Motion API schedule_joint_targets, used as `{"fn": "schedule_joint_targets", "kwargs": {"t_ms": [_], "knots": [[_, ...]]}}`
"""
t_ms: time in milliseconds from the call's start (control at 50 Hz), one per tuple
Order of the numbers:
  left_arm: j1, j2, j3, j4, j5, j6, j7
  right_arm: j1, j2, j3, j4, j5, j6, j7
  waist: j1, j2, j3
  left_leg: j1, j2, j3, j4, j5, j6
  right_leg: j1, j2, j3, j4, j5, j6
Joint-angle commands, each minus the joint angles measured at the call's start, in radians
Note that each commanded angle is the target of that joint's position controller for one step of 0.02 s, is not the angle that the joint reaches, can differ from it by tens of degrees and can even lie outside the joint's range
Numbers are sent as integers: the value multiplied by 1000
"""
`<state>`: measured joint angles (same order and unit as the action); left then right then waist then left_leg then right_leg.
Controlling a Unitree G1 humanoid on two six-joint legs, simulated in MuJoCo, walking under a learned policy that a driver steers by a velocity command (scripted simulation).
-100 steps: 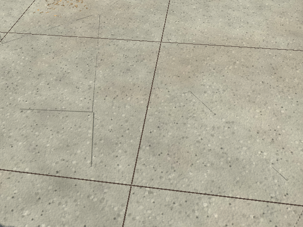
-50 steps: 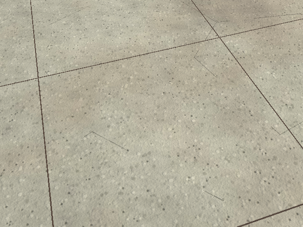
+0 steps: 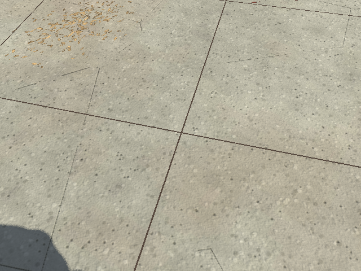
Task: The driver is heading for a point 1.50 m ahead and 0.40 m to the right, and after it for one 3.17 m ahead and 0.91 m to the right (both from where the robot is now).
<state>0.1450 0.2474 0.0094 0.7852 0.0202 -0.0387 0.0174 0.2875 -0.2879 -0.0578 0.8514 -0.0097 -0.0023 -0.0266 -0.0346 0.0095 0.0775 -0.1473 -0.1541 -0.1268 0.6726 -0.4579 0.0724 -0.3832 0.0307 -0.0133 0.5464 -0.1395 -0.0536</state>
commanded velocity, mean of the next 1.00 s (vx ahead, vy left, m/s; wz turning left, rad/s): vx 0.15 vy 0.00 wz -0.41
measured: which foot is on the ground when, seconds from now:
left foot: up 0.00-0.40, down 0.42-0.92, up 0.94-1.00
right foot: down 0.00-0.42, up 0.44-0.90, down 0.92-1.00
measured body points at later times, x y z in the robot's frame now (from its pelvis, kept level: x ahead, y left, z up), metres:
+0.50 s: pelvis +0.01 +0.02 +0.02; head +0.03 +0.03 +0.46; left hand +0.18 +0.27 -0.12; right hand +0.02 -0.28 -0.10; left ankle +0.03 +0.11 -0.73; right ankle +0.04 -0.09 -0.69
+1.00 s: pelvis +0.07 -0.07 +0.01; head +0.07 -0.09 +0.46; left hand +0.35 +0.06 -0.08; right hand -0.09 -0.30 -0.13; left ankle +0.04 +0.10 -0.68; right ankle +0.02 -0.13 -0.73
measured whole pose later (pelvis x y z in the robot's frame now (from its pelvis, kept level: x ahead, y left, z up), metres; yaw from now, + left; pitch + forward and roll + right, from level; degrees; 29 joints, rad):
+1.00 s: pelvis +0.07 -0.07 +0.01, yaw -30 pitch +1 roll +0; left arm 0.11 0.26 0.04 0.76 0.04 -0.02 -0.03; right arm 0.41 -0.29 -0.06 0.91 -0.02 -0.02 0.02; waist -0.07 0.03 0.02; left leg -0.26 0.07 0.06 0.88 -0.45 0.05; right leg -0.24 0.03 -0.06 0.50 -0.27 -0.07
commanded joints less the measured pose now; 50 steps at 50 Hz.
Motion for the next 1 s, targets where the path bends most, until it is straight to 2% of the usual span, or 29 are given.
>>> {"fn": "schedule_joint_targets", "kwargs": {"t_ms": [20,40,60,80,120,220,300,360,400,420,440,460,480,500,520,540,560,600,640,720,820,860,880,900,920,940,960,980,1000], "knots": [[110,122,20,-20,-25,5,-10,160,-97,-11,2,-25,23,-6,-2,-141,-207,-160,55,22,338,-189,-40,307,-389,526,-183,686,-280],[73,130,25,-26,-22,15,-15,76,-104,-13,-11,-32,31,-5,8,-95,-139,-203,66,36,360,-145,-48,255,-328,466,-205,507,-240],[55,147,32,-26,-15,26,-14,40,-102,-13,-20,-26,38,-1,2,-92,-106,-225,80,47,354,-102,-57,220,-278,418,-232,391,-201],[52,169,44,-23,-15,35,-9,21,-99,-12,-27,-20,45,3,-1,-118,-88,-228,91,55,339,-62,-68,189,-238,381,-257,305,-175],[57,170,54,-19,-14,44,-10,15,-81,-4,-24,-14,49,6,1,-126,-116,-218,85,76,323,-16,-88,185,-188,348,-266,223,-148],[91,177,78,-7,-9,62,-14,-69,-63,4,-47,-6,54,-9,39,-142,-125,-253,92,80,203,-6,-107,184,-168,409,-307,-74,-156],[80,184,95,-9,-1,78,-19,-82,-61,8,-57,1,43,-16,49,-155,-129,-198,84,77,102,17,-92,138,-159,465,-324,-167,-146],[44,186,104,-15,-2,90,-26,-25,-62,10,-49,10,29,-22,30,-169,-129,-87,61,82,-52,38,-61,82,-139,501,-333,-188,-109],[4,181,106,-24,-13,99,-26,56,-67,7,-31,7,16,-31,-17,-159,-113,50,59,88,-283,137,-27,0,-92,489,-307,-257,-45],[12,151,98,-36,-23,97,-25,64,-127,-6,-36,-5,9,-41,-10,-64,-94,97,170,-29,-434,57,3,-77,-19,424,-218,-343,16],[20,102,90,-62,-40,91,-23,7,-240,-32,-70,-18,10,-46,15,195,-93,84,444,-358,-549,-104,102,-200,136,216,62,-388,59],[37,167,105,-34,1,85,-14,-109,-229,-30,-97,-31,11,-39,40,142,-31,-89,536,-377,-553,-9,163,-196,114,128,305,-372,68],[52,190,114,-19,8,84,-18,-138,-147,-8,-112,-29,8,-36,69,70,-35,-162,489,-288,-509,146,166,-114,76,138,438,-332,65],[93,174,113,-1,9,87,-24,-180,-100,5,-119,-22,4,-32,105,55,-32,-167,420,-175,-474,264,134,-98,71,127,520,-282,64],[121,165,112,11,13,95,-29,-196,-91,9,-130,-16,0,-31,113,81,-45,-124,374,-97,-447,346,113,-114,66,113,586,-249,69],[134,159,109,20,12,102,-35,-187,-90,10,-138,-16,-1,-32,102,110,-52,-80,352,-44,-422,442,111,-141,62,90,625,-249,80],[117,158,104,14,11,106,-42,-135,-95,8,-131,-19,-2,-27,73,119,-70,-11,347,-29,-425,382,109,-177,42,75,603,-234,86],[22,154,95,-21,11,108,-61,-32,-118,-3,-106,-19,-5,-20,1,137,-53,116,370,-66,-470,156,118,-270,11,62,515,-219,99],[-45,150,91,-48,14,107,-78,36,-147,-16,-83,-17,-12,-18,-41,130,-33,200,405,-94,-500,65,126,-313,-2,65,441,-224,108],[-94,131,82,-73,13,95,-95,68,-161,-31,-63,-21,-37,-5,-55,121,-16,222,435,-41,-524,55,120,-275,-31,30,311,-220,92],[-168,110,66,-121,8,79,-110,77,-170,-44,-45,-27,-57,16,-59,140,3,133,450,61,-511,70,107,-144,-47,-43,154,-245,32],[-149,100,59,-122,10,68,-106,79,-168,-44,-33,-25,-57,25,-37,143,1,70,450,93,-481,168,100,-33,-27,-70,72,-244,-2],[-99,89,55,-106,14,60,-99,73,-164,-42,-24,-18,-54,30,-6,135,-6,21,444,113,-442,252,94,63,-7,-80,1,-215,-18],[13,73,51,-63,21,48,-87,52,-152,-36,-16,-6,-49,34,59,96,-30,-71,420,162,-353,328,80,243,21,-91,-101,-119,-35],[166,109,66,2,29,33,-69,54,-112,-19,-13,-5,-49,38,123,-2,-110,-179,358,232,-178,401,53,485,26,-53,-155,-105,-49],[323,193,85,28,50,19,-49,21,-33,11,-53,-12,-49,44,198,-214,-218,-358,279,310,144,113,9,681,-250,275,-275,-385,-74],[343,335,111,22,23,16,-33,2,-33,8,-94,-15,-46,45,188,-333,-176,-609,145,252,351,-115,-8,673,-462,653,-403,-429,-172],[273,273,97,17,17,15,-23,-17,-115,-12,-73,-19,-39,42,159,-144,-80,-633,213,111,454,-52,12,576,-434,530,-361,-343,-177],[195,201,73,4,16,8,-22,-2,-114,-16,-53,2,-45,56,111,-103,-37,-590,229,68,445,51,20,491,-367,395,-354,-237,-144]]}}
